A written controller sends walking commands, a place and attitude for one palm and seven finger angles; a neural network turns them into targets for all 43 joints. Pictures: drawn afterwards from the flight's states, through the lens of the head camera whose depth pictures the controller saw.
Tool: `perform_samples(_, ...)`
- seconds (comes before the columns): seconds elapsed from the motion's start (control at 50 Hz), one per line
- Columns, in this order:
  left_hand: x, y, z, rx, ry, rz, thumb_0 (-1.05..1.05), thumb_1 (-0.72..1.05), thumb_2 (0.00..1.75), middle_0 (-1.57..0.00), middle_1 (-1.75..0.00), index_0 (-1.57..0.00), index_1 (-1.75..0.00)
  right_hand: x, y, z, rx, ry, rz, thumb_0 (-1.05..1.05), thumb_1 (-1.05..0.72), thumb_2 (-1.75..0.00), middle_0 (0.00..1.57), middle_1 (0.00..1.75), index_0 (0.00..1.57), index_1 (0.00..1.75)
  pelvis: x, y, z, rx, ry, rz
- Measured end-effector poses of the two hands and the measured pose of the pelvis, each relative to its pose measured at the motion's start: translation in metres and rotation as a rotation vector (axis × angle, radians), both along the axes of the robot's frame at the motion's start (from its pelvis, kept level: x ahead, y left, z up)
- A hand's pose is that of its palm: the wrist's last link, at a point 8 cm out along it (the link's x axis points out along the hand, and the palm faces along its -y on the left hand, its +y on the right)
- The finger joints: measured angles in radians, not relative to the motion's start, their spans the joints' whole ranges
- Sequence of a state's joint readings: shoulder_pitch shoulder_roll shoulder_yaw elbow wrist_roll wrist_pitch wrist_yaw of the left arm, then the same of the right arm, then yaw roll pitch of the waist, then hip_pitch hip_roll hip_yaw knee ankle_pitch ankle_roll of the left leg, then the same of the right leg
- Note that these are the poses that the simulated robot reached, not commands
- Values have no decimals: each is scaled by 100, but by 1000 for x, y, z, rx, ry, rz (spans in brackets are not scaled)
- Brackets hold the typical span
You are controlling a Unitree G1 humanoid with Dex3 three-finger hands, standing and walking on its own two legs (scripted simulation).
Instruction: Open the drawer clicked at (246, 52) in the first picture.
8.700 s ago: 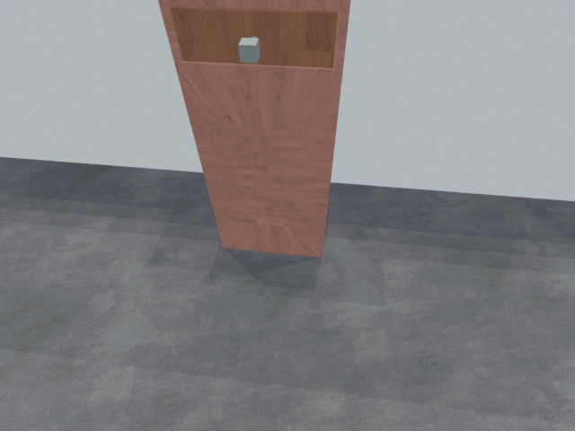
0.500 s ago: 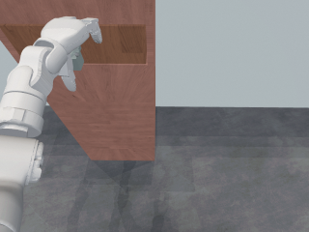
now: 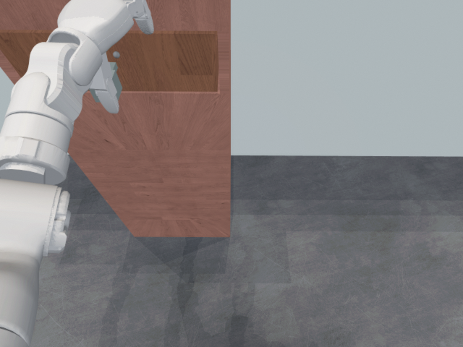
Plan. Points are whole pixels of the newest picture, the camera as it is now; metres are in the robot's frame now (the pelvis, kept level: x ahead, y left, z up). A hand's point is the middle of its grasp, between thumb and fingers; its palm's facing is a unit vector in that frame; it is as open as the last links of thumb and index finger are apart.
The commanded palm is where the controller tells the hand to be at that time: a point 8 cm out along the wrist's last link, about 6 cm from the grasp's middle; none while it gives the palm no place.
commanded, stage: move the hooked fingers above the handle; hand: left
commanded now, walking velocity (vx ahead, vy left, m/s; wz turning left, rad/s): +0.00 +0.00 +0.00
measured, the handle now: (108, 78) +0.56 +0.20 +0.13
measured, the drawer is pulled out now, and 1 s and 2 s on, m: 0.00 0.00 0.00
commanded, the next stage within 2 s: none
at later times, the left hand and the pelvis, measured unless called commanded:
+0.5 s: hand (57, 89) +0.49 +0.25 +0.17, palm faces -0.18 +0.06 -0.98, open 13.8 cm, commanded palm +0.52 +0.23 +0.25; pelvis -0.01 -0.01 +0.00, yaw +1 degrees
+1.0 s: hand (86, 57) +0.52 +0.21 +0.20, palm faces -0.03 -0.01 -1.00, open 13.5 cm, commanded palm +0.51 +0.24 +0.25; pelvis -0.02 +0.00 +0.00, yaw -3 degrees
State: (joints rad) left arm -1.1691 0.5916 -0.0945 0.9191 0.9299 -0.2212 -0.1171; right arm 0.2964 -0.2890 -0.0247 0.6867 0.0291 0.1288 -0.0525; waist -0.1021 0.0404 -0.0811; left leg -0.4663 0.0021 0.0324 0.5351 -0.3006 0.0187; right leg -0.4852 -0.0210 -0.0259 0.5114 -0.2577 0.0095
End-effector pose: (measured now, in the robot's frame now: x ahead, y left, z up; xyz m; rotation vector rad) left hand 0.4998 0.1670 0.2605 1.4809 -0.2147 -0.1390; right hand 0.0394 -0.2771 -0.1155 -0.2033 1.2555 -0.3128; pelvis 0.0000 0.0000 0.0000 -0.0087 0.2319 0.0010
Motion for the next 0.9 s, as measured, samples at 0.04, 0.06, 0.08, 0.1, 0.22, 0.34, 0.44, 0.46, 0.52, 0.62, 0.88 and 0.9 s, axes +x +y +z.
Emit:
perform_samples(0.04, 5, -2, 3, -11, -33, 22, 0, -49, 31, -41, -126, -32, -121, 0, 2, -3, 14, -1, 2, 1, -91, -90, 20, 30, 20, 29, -1, 0, -1, 1, 11, -11)
perform_samples(0.06, 6, -4, 4, 5, -48, 39, 0, -49, 31, -45, -129, -32, -121, 0, 4, -5, 24, 2, 5, 1, -91, -90, 20, 30, 20, 29, -2, 0, -1, 1, 16, -15)
perform_samples(0.08, 6, -6, 5, 16, -59, 55, 0, -49, 31, -47, -130, -33, -122, -1, 6, -7, 35, 6, 6, 1, -91, -90, 20, 30, 20, 29, -3, 0, -1, 1, 19, -18)
perform_samples(0.1, 5, -8, 6, 29, -67, 73, 0, -49, 31, -49, -130, -35, -124, -2, 7, -10, 47, 9, 6, 1, -91, -90, 20, 30, 20, 29, -4, -1, -1, 2, 20, -22)
perform_samples(0.22, 5, 3, 7, 97, -1, 272, 0, -49, 31, -42, -126, -39, -128, -9, 14, -13, 82, -25, -56, 1, -91, -90, 20, 30, 20, 30, -11, -6, 1, 9, -1, -49)
perform_samples(0.34, -5, 61, -10, 103, 190, 417, 0, -49, 31, -36, -122, -35, -124, -26, 4, -6, 32, -31, -99, 1, -90, -90, 20, 30, 20, 30, -17, -11, 2, 10, -16, -46)
perform_samples(0.44, -19, 83, -29, 177, 257, 325, 0, -49, 31, -33, -120, -33, -121, -48, -12, 2, -31, 72, -62, 1, -90, -90, 20, 30, 20, 30, -17, -11, 1, 1, -4, -11)
perform_samples(0.46, -21, 81, -31, 180, 250, 290, 0, -49, 31, -33, -120, -33, -121, -52, -14, 3, -40, 97, -51, 1, -90, -90, 20, 30, 20, 30, -16, -10, 1, -1, -2, -3)
perform_samples(0.52, -25, 80, -27, 139, 207, 212, -1, -49, 31, -33, -120, -31, -120, -57, -20, 7, -67, 143, -25, 1, -90, -90, 20, 30, 20, 30, -13, -8, 0, -5, 1, 18)
perform_samples(0.62, -14, 52, -12, 46, 111, 76, -1, -49, 31, -33, -120, -31, -120, -48, -20, 12, -80, 132, -10, 1, -91, -90, 20, 30, 20, 30, -6, -1, -1, -12, 9, 30)
perform_samples(0.88, 9, 24, 3, 54, 17, 192, 0, -49, 31, -45, -125, -40, -126, -28, 28, -15, 84, 23, -43, 1, -91, -90, 20, 30, 20, 30, -10, 6, -5, -4, 40, -24)
perform_samples(0.9, 9, 23, 3, 60, 22, 204, 0, -49, 31, -44, -124, -40, -126, -29, 31, -16, 93, 15, -51, 1, -90, -90, 20, 30, 20, 30, -11, 5, -5, -3, 37, -28)
